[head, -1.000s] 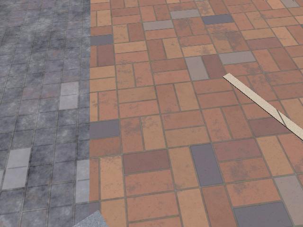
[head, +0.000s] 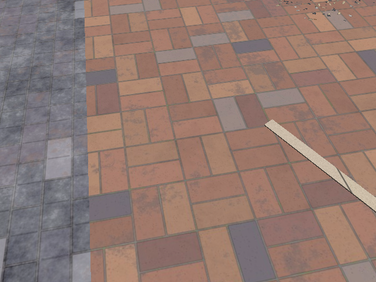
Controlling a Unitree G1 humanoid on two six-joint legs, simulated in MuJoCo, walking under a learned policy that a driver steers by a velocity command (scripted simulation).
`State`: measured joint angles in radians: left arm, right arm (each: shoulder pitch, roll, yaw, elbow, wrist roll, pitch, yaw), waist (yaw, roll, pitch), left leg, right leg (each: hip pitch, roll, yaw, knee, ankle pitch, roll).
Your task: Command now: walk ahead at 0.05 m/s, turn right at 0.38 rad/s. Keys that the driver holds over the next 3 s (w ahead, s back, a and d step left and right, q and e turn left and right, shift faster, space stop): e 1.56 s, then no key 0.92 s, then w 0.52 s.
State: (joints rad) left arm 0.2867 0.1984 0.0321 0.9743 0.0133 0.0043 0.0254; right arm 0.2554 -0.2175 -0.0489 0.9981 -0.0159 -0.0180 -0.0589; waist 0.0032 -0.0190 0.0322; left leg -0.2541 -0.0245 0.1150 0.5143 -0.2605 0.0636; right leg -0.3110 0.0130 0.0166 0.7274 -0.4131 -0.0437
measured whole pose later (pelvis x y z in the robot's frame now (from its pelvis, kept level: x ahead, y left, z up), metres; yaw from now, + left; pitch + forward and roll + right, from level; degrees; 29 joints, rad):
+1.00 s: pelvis +0.02 -0.01 +0.01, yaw -35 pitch +0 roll -1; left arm 0.22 0.34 0.10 0.80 0.02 0.08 -0.04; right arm 0.18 -0.25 -0.03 0.74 -0.02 0.01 -0.04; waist 0.01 -0.06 0.06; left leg -0.18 0.00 0.06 0.40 -0.23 0.05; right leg -0.47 0.07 0.08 1.09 -0.41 0.06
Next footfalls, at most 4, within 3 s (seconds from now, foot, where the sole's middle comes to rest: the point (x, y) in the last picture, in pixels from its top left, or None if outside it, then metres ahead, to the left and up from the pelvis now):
0.20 right None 0.05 -0.12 -0.77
0.76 left None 0.09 0.05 -0.77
1.24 right None -0.04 -0.12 -0.77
1.82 left None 0.12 -0.02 -0.77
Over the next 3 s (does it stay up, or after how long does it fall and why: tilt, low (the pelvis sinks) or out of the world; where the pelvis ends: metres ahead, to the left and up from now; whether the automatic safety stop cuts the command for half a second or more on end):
stays up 0.12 -0.13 0.01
